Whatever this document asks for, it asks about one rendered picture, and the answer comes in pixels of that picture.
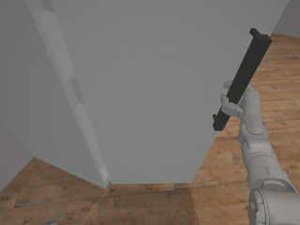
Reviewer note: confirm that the right robot hand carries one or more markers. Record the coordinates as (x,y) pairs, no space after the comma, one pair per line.
(248,104)

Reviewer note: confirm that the robot right forearm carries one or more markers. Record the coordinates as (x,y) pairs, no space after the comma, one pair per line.
(263,170)

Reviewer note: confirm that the right robot upper arm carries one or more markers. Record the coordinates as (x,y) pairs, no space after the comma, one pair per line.
(267,206)

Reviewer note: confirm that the fridge door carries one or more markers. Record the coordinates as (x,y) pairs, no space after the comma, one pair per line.
(152,72)

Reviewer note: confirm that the handle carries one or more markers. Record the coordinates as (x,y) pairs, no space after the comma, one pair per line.
(253,57)

